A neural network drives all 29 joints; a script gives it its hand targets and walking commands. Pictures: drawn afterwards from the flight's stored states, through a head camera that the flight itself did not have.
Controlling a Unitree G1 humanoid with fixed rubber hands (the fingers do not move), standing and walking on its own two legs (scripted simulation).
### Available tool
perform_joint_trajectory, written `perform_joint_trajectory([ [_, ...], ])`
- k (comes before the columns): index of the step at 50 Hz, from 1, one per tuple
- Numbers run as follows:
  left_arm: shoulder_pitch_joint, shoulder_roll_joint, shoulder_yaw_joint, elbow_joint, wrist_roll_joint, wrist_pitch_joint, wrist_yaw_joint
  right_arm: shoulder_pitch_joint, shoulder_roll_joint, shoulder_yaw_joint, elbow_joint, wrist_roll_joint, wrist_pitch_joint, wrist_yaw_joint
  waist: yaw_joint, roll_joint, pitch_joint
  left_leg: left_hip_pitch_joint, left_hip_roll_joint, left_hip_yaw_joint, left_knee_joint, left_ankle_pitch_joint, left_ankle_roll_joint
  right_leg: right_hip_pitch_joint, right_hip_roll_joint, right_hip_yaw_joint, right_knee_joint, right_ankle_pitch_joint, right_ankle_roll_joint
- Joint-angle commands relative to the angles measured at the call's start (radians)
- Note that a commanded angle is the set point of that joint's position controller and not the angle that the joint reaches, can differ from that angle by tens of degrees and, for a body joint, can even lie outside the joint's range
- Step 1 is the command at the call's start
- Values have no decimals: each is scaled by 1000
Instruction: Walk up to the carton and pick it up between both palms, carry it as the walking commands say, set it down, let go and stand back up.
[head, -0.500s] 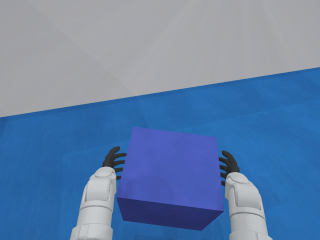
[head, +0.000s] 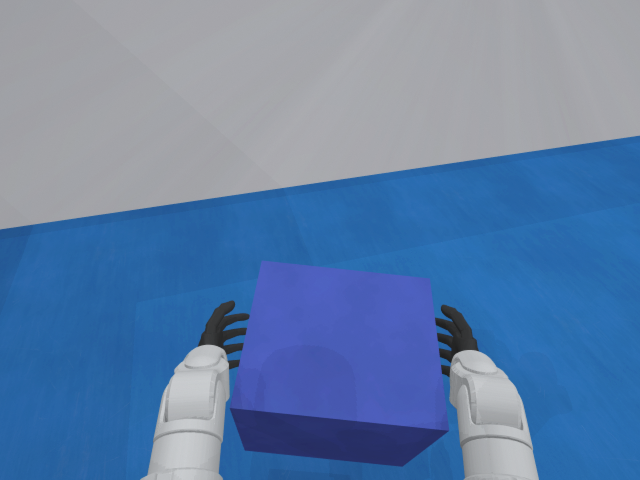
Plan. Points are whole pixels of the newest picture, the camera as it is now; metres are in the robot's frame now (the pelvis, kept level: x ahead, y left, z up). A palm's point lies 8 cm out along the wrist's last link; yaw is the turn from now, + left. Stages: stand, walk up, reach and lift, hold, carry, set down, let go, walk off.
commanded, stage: reach and lift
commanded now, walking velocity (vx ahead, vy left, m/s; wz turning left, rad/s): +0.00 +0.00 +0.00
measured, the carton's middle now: (334, 367) +0.29 +0.00 -0.03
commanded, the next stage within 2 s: hold in 0.70 s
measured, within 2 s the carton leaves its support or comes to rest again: neither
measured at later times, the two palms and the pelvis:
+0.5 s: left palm (210, 369) +0.25 +0.16 +0.02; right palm (465, 368) +0.26 -0.17 +0.03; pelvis -0.01 -0.01 +0.00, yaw +0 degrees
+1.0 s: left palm (209, 375) +0.24 +0.16 +0.03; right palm (467, 375) +0.25 -0.17 +0.03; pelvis -0.01 -0.01 +0.00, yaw +0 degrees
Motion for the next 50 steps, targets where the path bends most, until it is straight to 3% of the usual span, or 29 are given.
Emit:
perform_joint_trajectory([
  [1,-681,-911,-662,-185,-295,-57,-253,-639,926,638,-169,294,-57,251,6,23,-349,145,8,-62,-37,355,-41,45,29,24,-30,300,7],
  [9,-675,-891,-669,-194,-302,-57,-253,-632,915,651,-184,295,-59,246,11,10,-330,105,2,-56,-38,267,-32,32,28,25,-25,253,1],
  [21,-752,-894,-650,-147,-304,-61,-280,-691,967,636,-120,294,-61,245,18,5,-327,59,-5,-39,-36,140,-17,16,17,28,-25,168,-2],
  [31,-753,-911,-635,-123,-300,-56,-295,-698,992,626,-97,296,-59,251,21,10,-323,53,-7,-34,-38,126,-17,24,13,29,-31,165,0],
  [50,-696,-906,-668,-177,-312,-40,-283,-648,952,654,-161,307,-55,250,19,17,-300,55,-2,-42,-38,130,-23,21,20,27,-29,164,-3],
])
